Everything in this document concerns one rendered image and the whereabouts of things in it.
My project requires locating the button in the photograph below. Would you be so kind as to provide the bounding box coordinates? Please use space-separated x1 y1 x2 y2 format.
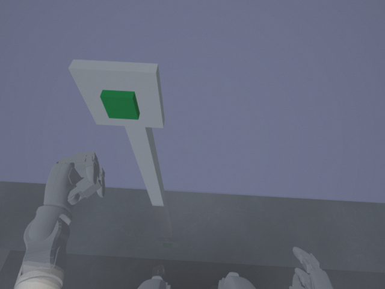
100 90 140 120

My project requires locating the robot left hand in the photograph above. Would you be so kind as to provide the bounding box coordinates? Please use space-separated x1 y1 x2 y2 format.
43 151 105 212

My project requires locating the robot right shin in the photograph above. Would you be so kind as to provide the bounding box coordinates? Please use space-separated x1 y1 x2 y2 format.
226 272 239 277

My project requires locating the robot right hand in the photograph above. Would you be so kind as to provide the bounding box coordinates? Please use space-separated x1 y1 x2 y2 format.
289 247 334 289

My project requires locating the left robot forearm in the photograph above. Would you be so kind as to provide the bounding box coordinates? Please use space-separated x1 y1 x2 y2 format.
14 205 73 289

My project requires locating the robot right thigh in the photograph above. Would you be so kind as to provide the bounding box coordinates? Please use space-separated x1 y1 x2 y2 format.
218 276 256 289

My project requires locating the panel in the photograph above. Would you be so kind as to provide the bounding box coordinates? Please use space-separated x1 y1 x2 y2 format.
69 60 165 206

